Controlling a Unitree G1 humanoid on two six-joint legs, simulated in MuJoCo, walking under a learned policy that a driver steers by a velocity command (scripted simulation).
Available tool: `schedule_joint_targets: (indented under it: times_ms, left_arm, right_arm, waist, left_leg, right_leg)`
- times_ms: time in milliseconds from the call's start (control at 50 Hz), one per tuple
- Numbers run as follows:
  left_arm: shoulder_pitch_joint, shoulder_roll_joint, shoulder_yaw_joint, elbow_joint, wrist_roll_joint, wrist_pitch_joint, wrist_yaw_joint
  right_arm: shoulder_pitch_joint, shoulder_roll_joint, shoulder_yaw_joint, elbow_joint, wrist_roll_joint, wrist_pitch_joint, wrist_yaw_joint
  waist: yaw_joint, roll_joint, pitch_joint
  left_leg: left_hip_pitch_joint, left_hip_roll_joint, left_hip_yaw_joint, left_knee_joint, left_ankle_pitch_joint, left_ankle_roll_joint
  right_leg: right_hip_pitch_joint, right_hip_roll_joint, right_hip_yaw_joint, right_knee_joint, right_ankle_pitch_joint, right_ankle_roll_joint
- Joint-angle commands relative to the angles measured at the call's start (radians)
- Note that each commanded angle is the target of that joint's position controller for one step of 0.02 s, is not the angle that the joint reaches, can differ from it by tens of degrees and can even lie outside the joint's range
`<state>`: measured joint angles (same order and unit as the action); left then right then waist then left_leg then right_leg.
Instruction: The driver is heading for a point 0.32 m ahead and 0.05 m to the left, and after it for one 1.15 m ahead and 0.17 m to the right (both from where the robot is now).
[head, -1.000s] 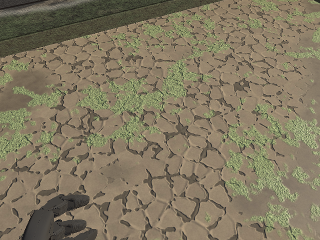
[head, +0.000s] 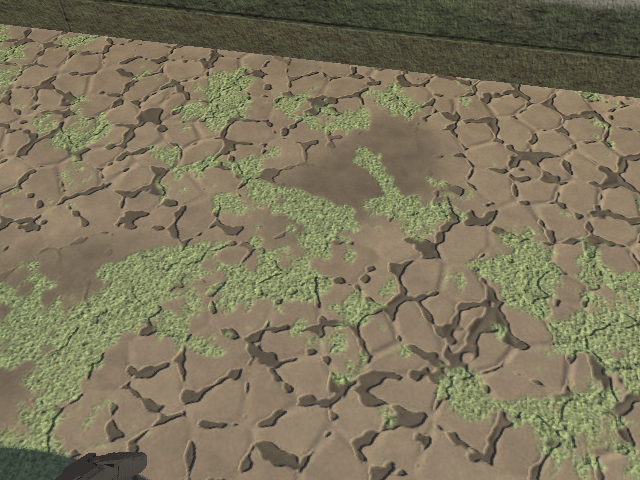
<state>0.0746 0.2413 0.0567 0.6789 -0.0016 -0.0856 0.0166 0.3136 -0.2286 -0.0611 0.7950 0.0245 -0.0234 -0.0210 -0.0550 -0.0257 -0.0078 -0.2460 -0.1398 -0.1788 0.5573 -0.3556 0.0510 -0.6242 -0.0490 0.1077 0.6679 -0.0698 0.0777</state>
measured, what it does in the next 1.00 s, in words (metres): walks ahead: right foot, then left foot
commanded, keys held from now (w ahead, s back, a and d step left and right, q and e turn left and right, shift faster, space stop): w+q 0.16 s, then q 0.16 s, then e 0.68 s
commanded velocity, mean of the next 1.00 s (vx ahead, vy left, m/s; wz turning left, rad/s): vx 0.20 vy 0.00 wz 0.05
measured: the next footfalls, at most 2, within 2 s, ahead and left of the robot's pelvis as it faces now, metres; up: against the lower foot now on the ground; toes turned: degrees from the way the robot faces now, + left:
right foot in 0.04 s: +0.19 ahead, -0.14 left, +0.00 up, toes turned +5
left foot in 0.50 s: +0.33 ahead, +0.14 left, +0.00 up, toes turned +12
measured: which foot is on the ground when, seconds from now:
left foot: down 0.00-0.06, up 0.08-0.48, down 0.50-0.88, up 0.90-1.00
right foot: up 0.00-0.02, down 0.04-0.52, up 0.54-0.86, down 0.88-1.00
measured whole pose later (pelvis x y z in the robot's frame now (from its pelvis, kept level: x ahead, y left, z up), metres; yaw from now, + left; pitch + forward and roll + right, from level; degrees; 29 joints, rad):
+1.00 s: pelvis +0.25 -0.04 +0.01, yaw -3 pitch +2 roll +3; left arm 0.25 0.27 0.06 0.71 0.02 0.02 0.01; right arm 0.07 -0.29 -0.10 0.80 0.00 0.04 -0.06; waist 0.03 0.03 0.04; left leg -0.56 0.01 -0.01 1.06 -0.45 -0.03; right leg -0.35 0.00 0.01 0.60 -0.28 -0.06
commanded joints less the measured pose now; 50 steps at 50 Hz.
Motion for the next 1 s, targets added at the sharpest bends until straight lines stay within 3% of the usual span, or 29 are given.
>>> schedule_joint_targets:
  times_ms: [20,40,60,80,100,120,140,200,280,380,440,480,500,520,540,560,580,600,640,700,780,840,860,880,900,920,940,980,1000]
  left_arm:
    - [0.068,0.109,0.042,-0.062,-0.009,-0.015,-0.009]
    - [0.156,0.126,0.052,-0.05,-0.008,-0.023,-0.007]
    - [0.306,0.182,0.069,-0.032,0.006,-0.03,-0.003]
    - [0.414,0.28,0.092,-0.002,0.032,-0.031,-0.013]
    - [0.365,0.203,0.075,-0.02,0.011,-0.034,-0.016]
    - [0.309,0.149,0.061,-0.031,0.002,-0.029,-0.012]
    - [0.24,0.126,0.051,-0.04,0.008,-0.021,-0.012]
    - [0.145,0.086,0.038,-0.039,0.017,-0.021,-0.013]
    - [0.142,0.136,0.06,-0.002,0.013,-0.019,-0.003]
    - [0.173,0.15,0.059,0.049,-0.012,0.015,0.014]
    - [0.185,0.171,0.06,0.075,-0.031,0.015,-0.003]
    - [0.17,0.178,0.059,0.084,-0.045,0.015,-0.008]
    - [0.204,0.157,0.051,0.095,-0.035,0.01,-0.009]
    - [0.244,0.095,0.024,0.072,0.001,-0.001,-0.017]
    - [0.328,0.04,-0.007,0.086,0.005,0.005,-0.023]
    - [0.288,0.133,0.02,0.091,-0.025,0.025,-0.023]
    - [0.225,0.167,0.032,0.069,-0.038,0.044,-0.016]
    - [0.201,0.159,0.035,0.071,-0.032,0.067,-0.002]
    - [0.227,0.14,0.039,0.077,-0.016,0.117,0.023]
    - [0.247,0.11,0.041,0.068,-0.014,0.14,0.035]
    - [0.171,0.105,0.034,0.017,-0.01,0.139,0.013]
    - [0.214,0.117,0.043,0.018,-0.004,0.14,-0.011]
    - [0.241,0.123,0.049,0.031,0.005,0.141,-0.016]
    - [0.255,0.162,0.06,0.028,0.015,0.139,-0.014]
    - [0.232,0.282,0.08,-0.015,0.01,0.136,0.004]
    - [0.254,0.313,0.078,-0.032,0.049,0.111,-0.009]
    - [0.214,0.292,0.073,-0.036,0.06,0.088,-0.016]
    - [0.111,0.224,0.057,-0.052,0.011,0.077,-0.006]
    - [0.092,0.206,0.05,-0.06,-0.001,0.08,0.003]
  right_arm:
    - [-0.028,-0.121,-0.03,-0.079,0.013,-0.015,-0.004]
    - [-0.032,-0.094,-0.023,-0.083,0.008,-0.019,-0.003]
    - [-0.034,-0.027,-0.002,-0.097,-0.005,-0.024,0.004]
    - [0.087,0.0,0.007,-0.133,0.03,-0.036,0.008]
    - [0.071,-0.11,-0.016,-0.111,0.027,-0.036,0.007]
    - [-0.033,-0.157,-0.032,-0.124,0.012,-0.028,0.006]
    - [-0.076,-0.145,-0.035,-0.132,-0.001,-0.017,0.004]
    - [-0.079,-0.114,-0.042,-0.141,0.0,0.001,0.012]
    - [-0.106,-0.074,-0.037,-0.156,-0.016,0.024,0.007]
    - [-0.237,-0.031,-0.015,-0.182,-0.018,0.008,0.04]
    - [-0.261,-0.056,-0.02,-0.184,-0.028,-0.008,0.051]
    - [-0.194,-0.085,-0.033,-0.155,-0.039,-0.024,0.045]
    - [-0.144,-0.143,-0.048,-0.144,-0.052,-0.033,0.036]
    - [-0.061,-0.222,-0.059,-0.146,-0.087,-0.033,0.02]
    - [-0.058,-0.177,-0.042,-0.136,-0.079,-0.023,0.011]
    - [-0.053,-0.149,-0.036,-0.136,-0.059,-0.008,0.012]
    - [-0.102,-0.149,-0.037,-0.137,-0.042,-0.003,0.012]
    - [-0.15,-0.138,-0.032,-0.136,-0.032,-0.001,0.009]
    - [-0.25,-0.139,-0.033,-0.132,-0.038,0.007,0.002]
    - [-0.309,-0.128,-0.034,-0.124,-0.045,0.011,-0.012]
    - [-0.296,-0.152,-0.042,-0.093,-0.036,0.021,-0.032]
    - [-0.311,-0.169,-0.046,-0.08,-0.012,0.035,-0.033]
    - [-0.301,-0.157,-0.045,-0.069,-0.001,0.04,-0.032]
    - [-0.239,-0.124,-0.043,-0.045,-0.003,0.048,-0.028]
    - [-0.216,-0.084,-0.031,-0.071,-0.04,0.052,-0.023]
    - [-0.351,-0.124,-0.042,-0.116,-0.039,0.047,-0.031]
    - [-0.364,-0.143,-0.05,-0.117,-0.021,0.047,-0.035]
    - [-0.305,-0.162,-0.064,-0.072,-0.026,0.051,-0.046]
    - [-0.286,-0.161,-0.066,-0.063,-0.033,0.053,-0.047]
  waist:
    - [0.084,0.132,-0.042]
    - [0.132,0.13,-0.057]
    - [0.189,0.01,-0.14]
    - [0.137,-0.358,-0.261]
    - [0.14,-0.237,-0.175]
    - [0.156,-0.145,-0.053]
    - [0.132,-0.076,-0.006]
    - [0.068,-0.085,0.027]
    - [0.049,-0.076,-0.024]
    - [0.093,-0.086,-0.061]
    - [0.086,-0.094,-0.06]
    - [0.038,-0.08,-0.08]
    - [0.026,-0.042,-0.118]
    - [0.026,0.092,-0.256]
    - [0.029,0.24,-0.392]
    - [0.001,0.181,-0.384]
    - [0.004,0.16,-0.3]
    - [0.02,0.124,-0.23]
    - [0.077,0.164,-0.132]
    - [0.102,0.189,-0.099]
    - [0.08,0.193,-0.116]
    - [0.115,0.176,-0.118]
    - [0.121,0.136,-0.102]
    - [0.104,-0.016,-0.047]
    - [0.057,-0.339,0.009]
    - [0.135,-0.29,-0.024]
    - [0.114,-0.197,-0.012]
    - [0.061,-0.102,-0.022]
    - [0.051,-0.106,-0.04]
  left_leg:
    - [-0.125,0.215,-0.258,-0.103,0.1,0.147]
    - [-0.172,0.181,-0.242,-0.005,0.08,0.115]
    - [-0.289,0.091,-0.127,0.289,-0.003,0.063]
    - [-0.535,-0.011,-0.033,0.608,-0.265,0.021]
    - [-0.657,0.072,-0.037,0.742,-0.218,0.004]
    - [-0.685,0.107,-0.02,0.768,-0.112,0.004]
    - [-0.643,0.144,0.01,0.737,-0.031,-0.002]
    - [-0.487,0.19,0.044,0.633,0.044,-0.034]
    - [-0.477,0.182,0.096,0.466,0.132,-0.082]
    - [-0.274,0.154,0.16,0.147,0.345,-0.076]
    - [-0.204,0.134,0.175,0.014,0.306,-0.04]
    - [-0.055,0.102,0.199,-0.171,0.412,-0.001]
    - [0.1,0.154,0.154,-0.185,0.663,0.031]
    - [0.419,0.386,-0.033,-0.037,1.192,0.132]
    - [0.544,0.585,-0.202,-0.028,1.3,0.301]
    - [0.464,0.552,-0.169,-0.06,1.13,0.3]
    - [0.4,0.509,-0.113,-0.095,0.969,0.265]
    - [0.302,0.478,-0.071,-0.141,0.806,0.233]
    - [0.047,0.429,0.02,-0.238,0.559,0.196]
    - [-0.072,0.407,0.121,-0.275,0.43,0.183]
    - [-0.03,0.446,0.144,-0.263,0.361,0.167]
    - [-0.032,0.446,0.179,-0.187,0.285,0.107]
    - [-0.058,0.413,0.212,-0.119,0.195,0.059]
    - [-0.152,0.338,0.289,0.053,0.049,-0.022]
    - [-0.402,0.177,0.357,0.365,-0.254,-0.13]
    - [-0.448,0.119,0.174,0.545,-0.331,-0.109]
    - [-0.464,0.138,0.123,0.614,-0.249,-0.084]
    - [-0.469,0.168,0.097,0.603,-0.08,-0.071]
    - [-0.442,0.165,0.097,0.613,-0.03,-0.079]
  right_leg:
    - [0.327,0.046,-0.047,-0.101,-0.047,-0.052]
    - [0.452,0.018,-0.028,-0.118,-0.079,-0.084]
    - [0.668,-0.138,0.126,-0.154,-0.126,-0.148]
    - [0.874,-0.383,0.653,-0.33,-0.382,-0.321]
    - [0.835,-0.391,0.748,-0.382,-0.614,-0.32]
    - [0.728,-0.342,0.582,-0.383,-0.582,-0.278]
    - [0.622,-0.292,0.434,-0.384,-0.432,-0.251]
    - [0.446,-0.212,0.153,-0.417,0.024,-0.225]
    - [0.501,-0.217,-0.044,-0.391,0.507,-0.246]
    - [0.484,-0.172,-0.171,-0.375,0.445,-0.233]
    - [0.53,-0.19,-0.115,-0.315,0.465,-0.238]
    - [0.538,-0.155,-0.093,-0.207,0.463,-0.205]
    - [0.477,-0.105,-0.106,-0.111,0.398,-0.16]
    - [0.256,-0.043,-0.13,0.099,0.018,-0.094]
    - [0.112,0.012,-0.062,0.321,-0.627,-0.039]
    - [0.083,-0.003,-0.008,0.43,-0.69,-0.024]
    - [0.008,-0.014,-0.028,0.481,-0.661,-0.022]
    - [-0.009,-0.027,-0.04,0.476,-0.608,-0.014]
    - [0.11,-0.028,-0.066,0.445,-0.483,0.014]
    - [0.193,-0.013,-0.111,0.378,-0.384,0.011]
    - [0.238,-0.031,-0.124,0.214,-0.298,-0.028]
    - [0.35,0.0,-0.175,0.027,-0.207,-0.082]
    - [0.398,0.027,-0.182,-0.063,-0.164,-0.113]
    - [0.441,-0.02,-0.064,-0.203,-0.033,-0.162]
    - [0.488,-0.271,0.32,-0.313,0.219,-0.293]
    - [0.399,-0.344,0.452,-0.4,0.178,-0.416]
    - [0.396,-0.297,0.388,-0.403,0.083,-0.39]
    - [0.424,-0.211,0.273,-0.366,0.007,-0.283]
    - [0.424,-0.189,0.242,-0.354,0.043,-0.267]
